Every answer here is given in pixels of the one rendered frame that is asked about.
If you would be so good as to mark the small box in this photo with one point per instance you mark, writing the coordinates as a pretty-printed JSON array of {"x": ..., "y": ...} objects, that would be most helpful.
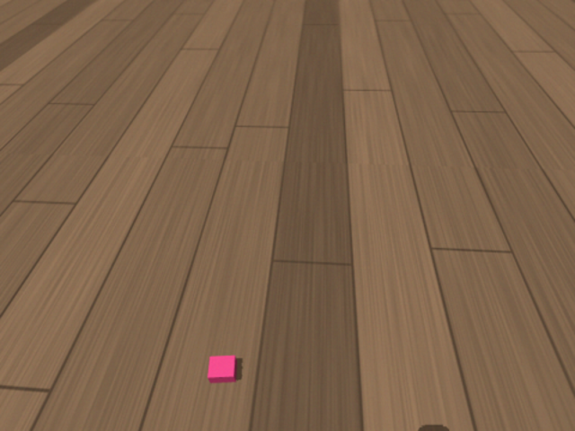
[{"x": 222, "y": 369}]

